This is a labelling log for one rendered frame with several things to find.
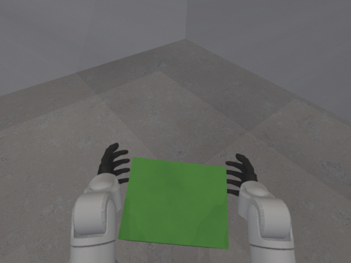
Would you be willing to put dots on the robot left hand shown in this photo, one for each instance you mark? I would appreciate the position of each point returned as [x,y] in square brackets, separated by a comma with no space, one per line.
[107,165]

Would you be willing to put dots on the right robot forearm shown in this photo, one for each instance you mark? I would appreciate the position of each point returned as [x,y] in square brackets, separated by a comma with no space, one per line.
[269,224]

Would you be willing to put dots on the left robot forearm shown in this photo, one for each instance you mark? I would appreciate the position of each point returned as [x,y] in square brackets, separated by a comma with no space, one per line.
[93,224]

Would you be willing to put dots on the carton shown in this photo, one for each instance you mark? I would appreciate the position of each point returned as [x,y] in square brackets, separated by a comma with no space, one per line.
[176,203]

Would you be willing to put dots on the robot right hand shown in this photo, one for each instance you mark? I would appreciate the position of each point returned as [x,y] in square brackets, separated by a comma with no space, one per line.
[246,175]

